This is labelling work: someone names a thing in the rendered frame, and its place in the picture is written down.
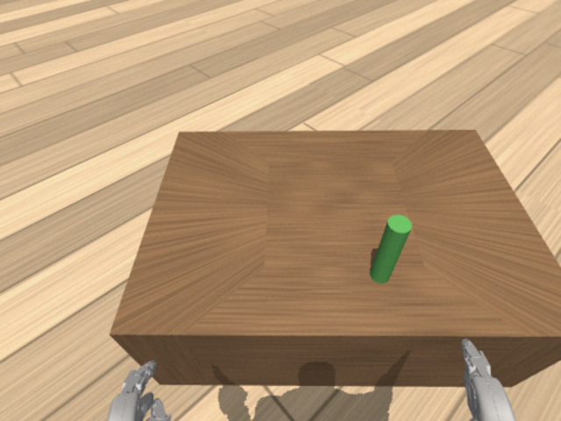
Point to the left robot hand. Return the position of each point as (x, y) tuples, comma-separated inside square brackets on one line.
[(128, 406)]

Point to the can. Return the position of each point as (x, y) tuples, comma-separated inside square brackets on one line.
[(393, 240)]

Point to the right robot hand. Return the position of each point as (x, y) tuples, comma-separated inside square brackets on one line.
[(486, 397)]

